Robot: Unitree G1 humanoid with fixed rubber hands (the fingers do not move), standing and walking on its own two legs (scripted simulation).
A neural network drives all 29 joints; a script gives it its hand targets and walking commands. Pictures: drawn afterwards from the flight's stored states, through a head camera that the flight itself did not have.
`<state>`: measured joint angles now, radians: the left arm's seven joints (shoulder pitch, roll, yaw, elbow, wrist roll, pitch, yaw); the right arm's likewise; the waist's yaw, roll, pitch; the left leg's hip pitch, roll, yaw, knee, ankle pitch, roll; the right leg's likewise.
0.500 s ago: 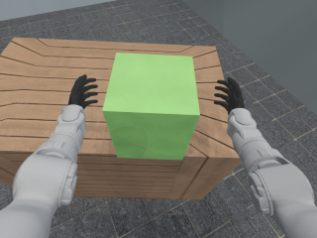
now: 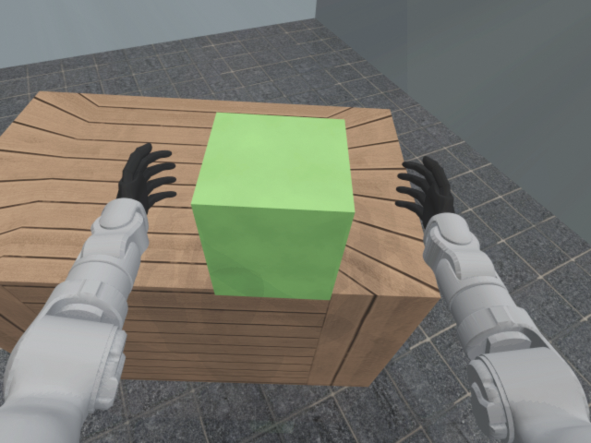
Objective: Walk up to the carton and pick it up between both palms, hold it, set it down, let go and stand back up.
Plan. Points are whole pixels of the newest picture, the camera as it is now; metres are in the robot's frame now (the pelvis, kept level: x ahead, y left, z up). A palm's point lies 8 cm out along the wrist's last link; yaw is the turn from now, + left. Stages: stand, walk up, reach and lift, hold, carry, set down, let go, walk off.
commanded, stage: set down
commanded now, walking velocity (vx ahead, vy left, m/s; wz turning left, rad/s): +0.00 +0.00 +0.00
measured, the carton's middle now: (276, 211) +0.48 +0.02 +0.00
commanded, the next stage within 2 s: none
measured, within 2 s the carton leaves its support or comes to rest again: neither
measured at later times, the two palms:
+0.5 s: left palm (131, 237) +0.39 +0.23 +0.05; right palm (420, 244) +0.37 -0.19 +0.05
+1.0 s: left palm (127, 265) +0.36 +0.23 +0.03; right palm (414, 267) +0.34 -0.17 +0.03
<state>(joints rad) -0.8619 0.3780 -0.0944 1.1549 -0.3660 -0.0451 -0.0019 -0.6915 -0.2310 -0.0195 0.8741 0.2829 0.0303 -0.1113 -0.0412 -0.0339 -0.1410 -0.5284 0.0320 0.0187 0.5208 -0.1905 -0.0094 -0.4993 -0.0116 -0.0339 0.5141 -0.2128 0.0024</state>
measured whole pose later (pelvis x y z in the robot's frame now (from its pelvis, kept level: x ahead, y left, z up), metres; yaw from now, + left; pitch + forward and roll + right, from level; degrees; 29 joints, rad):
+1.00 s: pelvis +0.02 +0.00 +0.01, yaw -1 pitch +1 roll -1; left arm -0.40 0.26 0.06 0.76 -0.19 -0.01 -0.05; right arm -0.30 -0.15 0.05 0.66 0.24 -0.10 -0.14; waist 0.02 -0.02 0.02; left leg -0.23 0.03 0.02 0.40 -0.20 -0.01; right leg -0.19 0.00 -0.01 0.37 -0.20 0.01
